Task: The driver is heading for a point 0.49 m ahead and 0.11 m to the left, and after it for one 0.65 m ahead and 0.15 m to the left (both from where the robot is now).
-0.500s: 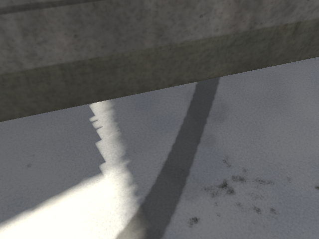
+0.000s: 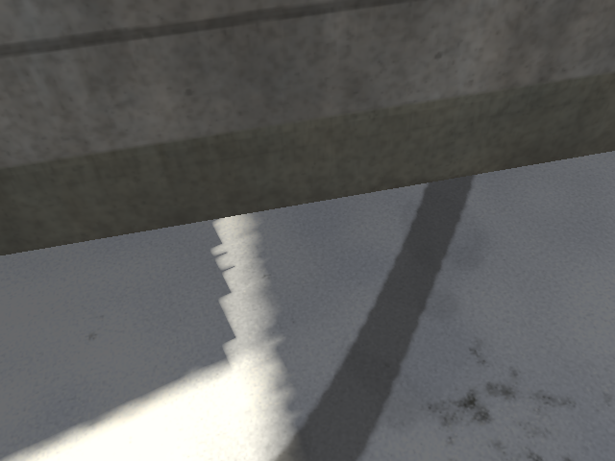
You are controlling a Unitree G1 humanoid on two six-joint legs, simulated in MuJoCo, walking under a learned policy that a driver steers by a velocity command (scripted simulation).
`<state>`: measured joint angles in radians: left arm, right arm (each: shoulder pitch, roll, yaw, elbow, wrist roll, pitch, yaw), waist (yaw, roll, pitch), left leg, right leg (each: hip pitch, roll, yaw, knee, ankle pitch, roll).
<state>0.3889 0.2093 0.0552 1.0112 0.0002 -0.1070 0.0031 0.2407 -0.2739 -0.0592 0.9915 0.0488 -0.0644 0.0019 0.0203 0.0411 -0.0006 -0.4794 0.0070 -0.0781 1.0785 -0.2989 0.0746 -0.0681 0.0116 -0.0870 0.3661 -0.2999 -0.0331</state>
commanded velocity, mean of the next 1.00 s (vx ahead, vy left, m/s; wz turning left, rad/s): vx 0.32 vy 0.00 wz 0.38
